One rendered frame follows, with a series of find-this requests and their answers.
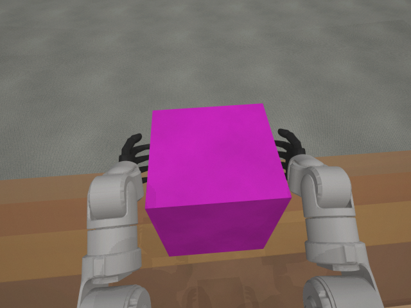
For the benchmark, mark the robot right hand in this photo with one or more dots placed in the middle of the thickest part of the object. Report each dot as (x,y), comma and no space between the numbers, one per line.
(293,147)

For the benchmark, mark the robot left forearm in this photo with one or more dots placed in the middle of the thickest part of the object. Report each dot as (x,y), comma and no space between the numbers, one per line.
(112,252)

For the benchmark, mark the right robot upper arm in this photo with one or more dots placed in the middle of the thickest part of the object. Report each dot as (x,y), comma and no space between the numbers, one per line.
(340,291)

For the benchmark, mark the robot left hand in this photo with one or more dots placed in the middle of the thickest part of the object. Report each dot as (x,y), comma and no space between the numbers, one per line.
(128,152)

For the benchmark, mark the carton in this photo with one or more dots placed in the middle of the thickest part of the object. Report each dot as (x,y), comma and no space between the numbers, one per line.
(215,180)

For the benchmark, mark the left robot upper arm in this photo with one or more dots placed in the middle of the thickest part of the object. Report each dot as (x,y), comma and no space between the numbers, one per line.
(128,296)

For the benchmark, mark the robot right forearm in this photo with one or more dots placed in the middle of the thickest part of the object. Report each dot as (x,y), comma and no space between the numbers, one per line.
(333,242)

